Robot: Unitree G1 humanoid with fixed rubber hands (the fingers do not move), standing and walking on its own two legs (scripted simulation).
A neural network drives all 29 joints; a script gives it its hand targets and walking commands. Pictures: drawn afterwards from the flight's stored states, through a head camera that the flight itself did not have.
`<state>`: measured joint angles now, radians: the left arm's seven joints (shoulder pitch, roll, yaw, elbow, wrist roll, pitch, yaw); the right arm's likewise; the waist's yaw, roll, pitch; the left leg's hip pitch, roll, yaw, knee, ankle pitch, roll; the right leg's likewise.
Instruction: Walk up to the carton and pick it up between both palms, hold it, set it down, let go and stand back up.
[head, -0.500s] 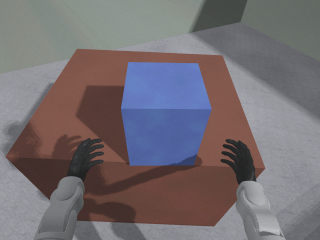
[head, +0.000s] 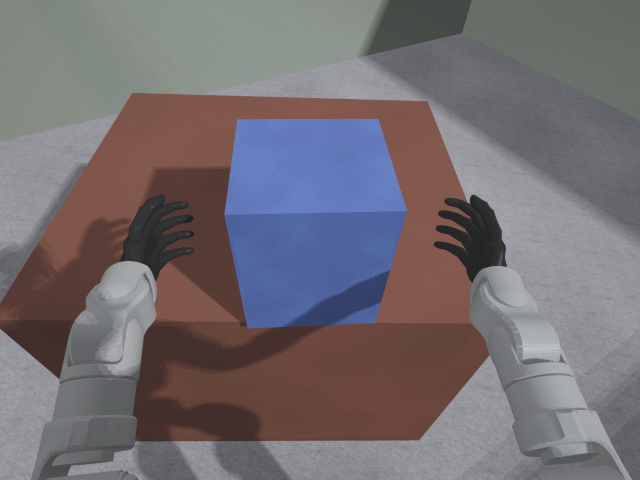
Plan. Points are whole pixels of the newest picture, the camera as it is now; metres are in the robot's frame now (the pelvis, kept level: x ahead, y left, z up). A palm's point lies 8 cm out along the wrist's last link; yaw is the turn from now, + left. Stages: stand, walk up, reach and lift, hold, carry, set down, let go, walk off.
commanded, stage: reach and lift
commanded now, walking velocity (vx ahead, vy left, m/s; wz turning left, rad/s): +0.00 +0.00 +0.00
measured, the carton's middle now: (310, 227) +0.46 +0.03 +0.04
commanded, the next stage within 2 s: none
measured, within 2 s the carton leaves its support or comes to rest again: neither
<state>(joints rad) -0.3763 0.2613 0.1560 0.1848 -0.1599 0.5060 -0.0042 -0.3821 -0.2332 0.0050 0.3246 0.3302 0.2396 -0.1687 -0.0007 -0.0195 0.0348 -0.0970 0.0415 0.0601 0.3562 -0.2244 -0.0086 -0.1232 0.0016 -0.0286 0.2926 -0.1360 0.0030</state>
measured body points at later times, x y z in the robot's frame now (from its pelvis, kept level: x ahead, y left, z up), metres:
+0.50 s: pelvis +0.00 +0.00 +0.00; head +0.01 +0.01 +0.45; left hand +0.42 +0.22 +0.17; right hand +0.42 -0.19 +0.17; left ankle -0.02 +0.12 -0.75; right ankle +0.02 -0.12 -0.75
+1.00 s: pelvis +0.00 -0.01 +0.00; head +0.01 +0.01 +0.45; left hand +0.46 +0.22 +0.22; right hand +0.46 -0.18 +0.22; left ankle -0.02 +0.12 -0.75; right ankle +0.02 -0.12 -0.75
